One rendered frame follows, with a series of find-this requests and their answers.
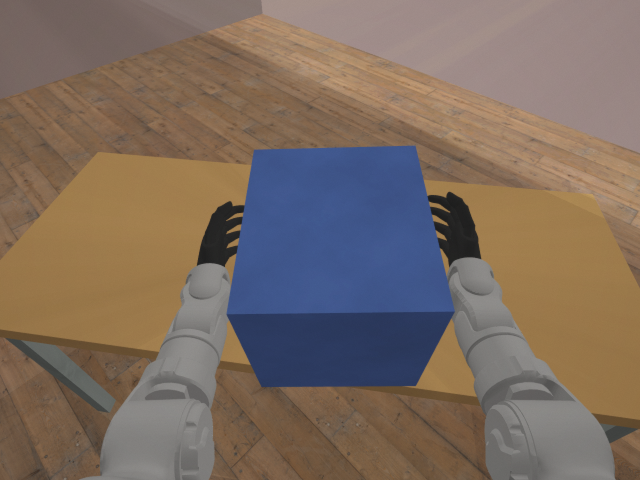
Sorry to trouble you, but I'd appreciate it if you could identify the table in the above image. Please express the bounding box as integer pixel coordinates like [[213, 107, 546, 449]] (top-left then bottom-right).
[[0, 152, 640, 443]]

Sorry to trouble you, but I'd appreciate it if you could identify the carton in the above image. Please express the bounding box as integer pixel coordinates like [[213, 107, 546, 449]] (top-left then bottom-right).
[[226, 146, 455, 387]]

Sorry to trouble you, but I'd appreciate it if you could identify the left robot hand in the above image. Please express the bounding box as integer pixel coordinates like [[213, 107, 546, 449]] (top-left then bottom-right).
[[197, 201, 245, 267]]

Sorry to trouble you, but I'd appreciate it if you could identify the right robot forearm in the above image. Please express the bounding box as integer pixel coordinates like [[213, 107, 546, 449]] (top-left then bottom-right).
[[447, 257, 615, 477]]

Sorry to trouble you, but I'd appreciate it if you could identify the right robot hand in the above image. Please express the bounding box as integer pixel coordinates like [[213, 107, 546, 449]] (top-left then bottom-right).
[[428, 192, 481, 268]]

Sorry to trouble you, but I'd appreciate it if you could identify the right robot upper arm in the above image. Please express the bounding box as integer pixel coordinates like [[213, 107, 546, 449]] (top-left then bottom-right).
[[485, 400, 616, 480]]

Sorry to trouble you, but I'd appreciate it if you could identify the left robot forearm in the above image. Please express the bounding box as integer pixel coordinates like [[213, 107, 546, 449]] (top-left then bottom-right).
[[100, 263, 231, 476]]

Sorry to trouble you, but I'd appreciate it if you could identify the left robot upper arm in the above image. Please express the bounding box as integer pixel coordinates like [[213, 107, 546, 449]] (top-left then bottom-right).
[[79, 399, 215, 480]]

